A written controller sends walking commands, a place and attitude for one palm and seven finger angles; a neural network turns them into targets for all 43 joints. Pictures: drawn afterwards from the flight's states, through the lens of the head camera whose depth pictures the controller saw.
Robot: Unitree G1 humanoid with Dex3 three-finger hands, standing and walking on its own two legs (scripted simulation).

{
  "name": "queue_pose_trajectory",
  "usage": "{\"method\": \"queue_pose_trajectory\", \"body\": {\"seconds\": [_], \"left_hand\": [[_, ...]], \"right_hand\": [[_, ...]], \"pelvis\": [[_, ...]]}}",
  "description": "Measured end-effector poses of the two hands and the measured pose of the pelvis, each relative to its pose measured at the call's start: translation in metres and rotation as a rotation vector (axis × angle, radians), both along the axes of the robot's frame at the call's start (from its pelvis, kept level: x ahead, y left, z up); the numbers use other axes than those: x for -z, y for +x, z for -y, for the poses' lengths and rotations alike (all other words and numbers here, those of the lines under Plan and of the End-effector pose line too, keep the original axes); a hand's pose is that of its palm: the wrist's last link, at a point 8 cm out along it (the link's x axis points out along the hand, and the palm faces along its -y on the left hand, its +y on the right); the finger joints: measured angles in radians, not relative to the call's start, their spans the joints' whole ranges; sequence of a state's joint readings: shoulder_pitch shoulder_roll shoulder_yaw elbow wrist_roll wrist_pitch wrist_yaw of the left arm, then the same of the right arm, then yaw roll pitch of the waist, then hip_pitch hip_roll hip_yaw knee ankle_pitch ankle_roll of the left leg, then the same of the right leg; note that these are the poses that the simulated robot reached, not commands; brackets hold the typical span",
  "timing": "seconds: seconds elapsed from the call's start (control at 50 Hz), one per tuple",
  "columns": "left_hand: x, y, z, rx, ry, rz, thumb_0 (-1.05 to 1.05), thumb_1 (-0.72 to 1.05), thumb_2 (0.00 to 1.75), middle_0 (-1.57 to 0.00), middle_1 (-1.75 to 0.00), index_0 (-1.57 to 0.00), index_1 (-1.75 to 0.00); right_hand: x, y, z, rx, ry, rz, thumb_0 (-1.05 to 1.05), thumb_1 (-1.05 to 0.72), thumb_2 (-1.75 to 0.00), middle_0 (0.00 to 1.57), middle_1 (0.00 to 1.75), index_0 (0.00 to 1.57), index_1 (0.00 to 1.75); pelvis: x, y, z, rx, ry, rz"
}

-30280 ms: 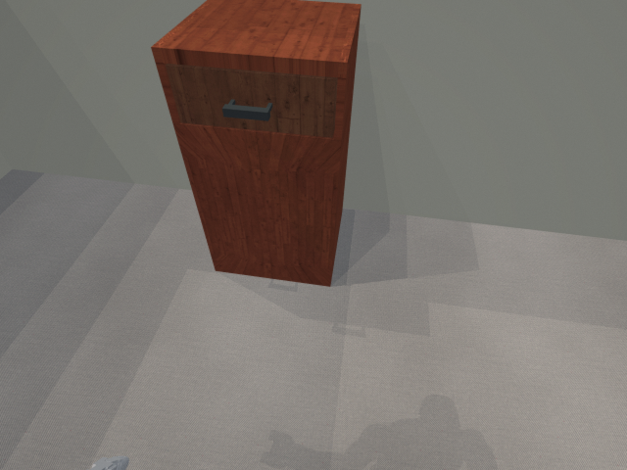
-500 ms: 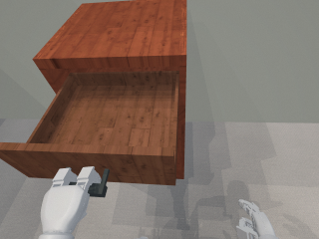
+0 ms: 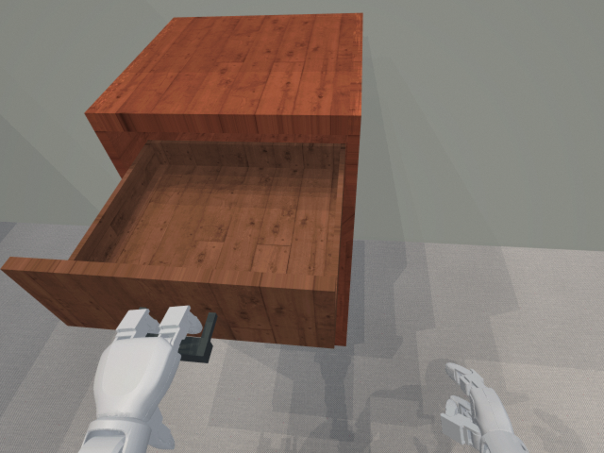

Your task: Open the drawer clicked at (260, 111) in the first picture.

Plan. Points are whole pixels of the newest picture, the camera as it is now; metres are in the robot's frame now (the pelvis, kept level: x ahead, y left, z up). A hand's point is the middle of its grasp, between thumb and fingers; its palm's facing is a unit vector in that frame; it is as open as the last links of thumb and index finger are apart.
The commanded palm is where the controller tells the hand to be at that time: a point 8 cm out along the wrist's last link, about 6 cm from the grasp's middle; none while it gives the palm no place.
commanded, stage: lift the hand off the handle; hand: left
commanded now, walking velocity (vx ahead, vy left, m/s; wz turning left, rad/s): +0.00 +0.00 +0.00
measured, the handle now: (170, 331) +0.26 +0.21 +0.03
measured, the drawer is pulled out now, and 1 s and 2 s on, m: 0.30 0.30 0.30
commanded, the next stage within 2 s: draw the hand back to the body in 1.52 s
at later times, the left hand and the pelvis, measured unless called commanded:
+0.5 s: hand (158, 363) +0.22 +0.21 +0.04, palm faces +0.05 -0.14 -0.99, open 13.5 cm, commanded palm +0.19 +0.21 +0.10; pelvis +0.00 +0.01 +0.01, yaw +0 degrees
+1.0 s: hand (134, 335) +0.22 +0.21 +0.11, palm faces +0.11 -0.16 -0.98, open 13.6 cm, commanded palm +0.19 +0.21 +0.17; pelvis +0.01 +0.02 +0.02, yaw +0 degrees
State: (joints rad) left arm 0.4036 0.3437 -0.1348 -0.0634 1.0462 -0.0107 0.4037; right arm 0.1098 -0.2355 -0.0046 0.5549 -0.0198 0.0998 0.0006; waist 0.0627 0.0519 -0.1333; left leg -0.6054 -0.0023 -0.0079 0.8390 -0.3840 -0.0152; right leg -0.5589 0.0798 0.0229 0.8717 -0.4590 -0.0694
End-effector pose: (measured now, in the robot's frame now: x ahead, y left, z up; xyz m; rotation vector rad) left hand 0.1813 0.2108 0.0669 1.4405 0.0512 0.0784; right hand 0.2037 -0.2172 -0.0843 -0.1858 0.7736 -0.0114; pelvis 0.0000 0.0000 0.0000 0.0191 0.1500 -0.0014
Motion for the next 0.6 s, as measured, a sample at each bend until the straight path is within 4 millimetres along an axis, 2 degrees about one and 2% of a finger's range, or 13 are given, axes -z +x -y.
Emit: {"method": "queue_pose_trajectory", "body": {"seconds": [0.3,0.4,0.6], "left_hand": [[0.002,0.007,0.000,0.005,0.014,0.036,-0.01,-0.49,0.30,-0.34,-1.24,-0.32,-1.20],[-0.005,0.010,-0.001,0.006,0.008,0.014,0.00,-0.49,0.30,-0.35,-1.22,-0.35,-1.22],[-0.037,0.011,-0.004,0.007,-0.016,0.054,-0.01,-0.49,0.30,-0.33,-1.20,-0.40,-1.24]], "right_hand": [[0.018,-0.015,-0.016,0.003,0.020,-0.068,0.02,-0.90,-0.89,0.20,0.30,0.20,0.30],[0.011,-0.013,-0.022,0.011,0.034,-0.047,0.02,-0.90,-0.89,0.20,0.30,0.20,0.30],[-0.011,0.003,-0.026,-0.010,0.039,0.022,0.02,-0.90,-0.89,0.20,0.30,0.20,0.30]], "pelvis": [[0.004,-0.003,-0.011,-0.008,-0.008,-0.006],[0.000,-0.002,-0.013,-0.005,-0.008,0.015],[-0.009,0.002,-0.016,-0.002,-0.011,0.057]]}}
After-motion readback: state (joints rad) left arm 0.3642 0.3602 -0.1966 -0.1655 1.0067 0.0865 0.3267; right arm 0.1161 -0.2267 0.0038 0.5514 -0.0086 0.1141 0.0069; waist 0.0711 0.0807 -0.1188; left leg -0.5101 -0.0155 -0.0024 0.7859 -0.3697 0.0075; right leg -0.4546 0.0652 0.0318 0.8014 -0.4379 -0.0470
